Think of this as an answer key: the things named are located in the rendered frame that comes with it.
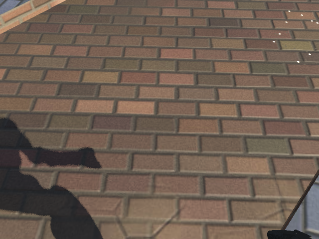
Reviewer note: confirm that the robot right hand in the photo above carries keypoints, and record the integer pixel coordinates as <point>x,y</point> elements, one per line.
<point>287,234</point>

